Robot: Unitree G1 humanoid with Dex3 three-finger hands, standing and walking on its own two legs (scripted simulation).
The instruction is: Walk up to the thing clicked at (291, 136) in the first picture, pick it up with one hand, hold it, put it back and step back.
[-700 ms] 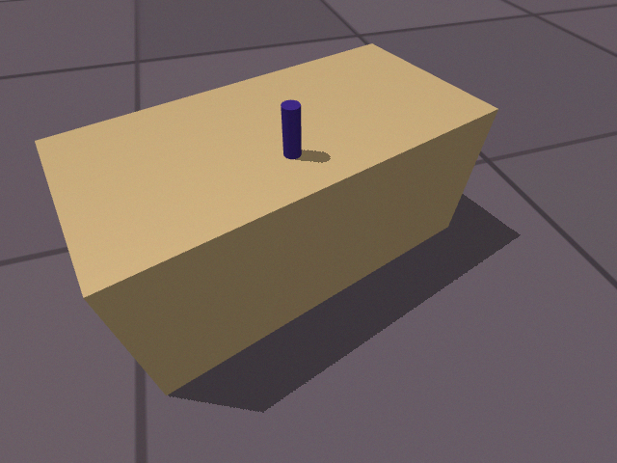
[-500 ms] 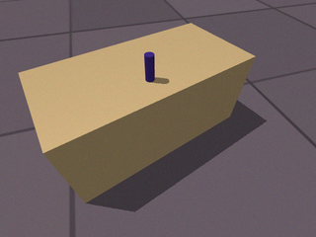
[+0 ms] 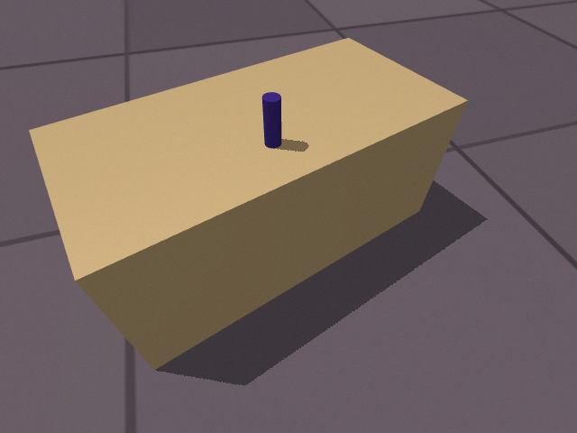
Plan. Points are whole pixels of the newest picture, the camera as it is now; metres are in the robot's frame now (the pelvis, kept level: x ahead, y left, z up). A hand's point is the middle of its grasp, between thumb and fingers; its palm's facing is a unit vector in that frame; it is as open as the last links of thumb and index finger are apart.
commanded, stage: stand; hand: right
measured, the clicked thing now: (272, 121) +0.94 +0.06 -0.10
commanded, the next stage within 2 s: walk up in 0.42 s
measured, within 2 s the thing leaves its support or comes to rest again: neither
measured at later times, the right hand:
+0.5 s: hand out of the picture +0.08 -0.26 -0.16, palm faces -0.05 +0.94 -0.34, open 7.4 cm
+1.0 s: hand (426, 346) +0.28 -0.23 -0.13, palm faces -0.31 +0.82 -0.48, open 7.4 cm
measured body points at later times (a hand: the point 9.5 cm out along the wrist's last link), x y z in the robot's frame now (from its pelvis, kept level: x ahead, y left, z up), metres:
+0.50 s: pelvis +0.01 +0.00 -0.01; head +0.02 +0.00 +0.44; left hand +0.09 +0.31 -0.13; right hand +0.08 -0.30 -0.13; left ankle +0.00 +0.12 -0.75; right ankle +0.00 -0.12 -0.74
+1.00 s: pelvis +0.14 +0.02 -0.02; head +0.14 +0.06 +0.43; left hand +0.09 +0.35 -0.15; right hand +0.30 -0.27 -0.10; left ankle +0.11 +0.14 -0.75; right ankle +0.24 -0.13 -0.69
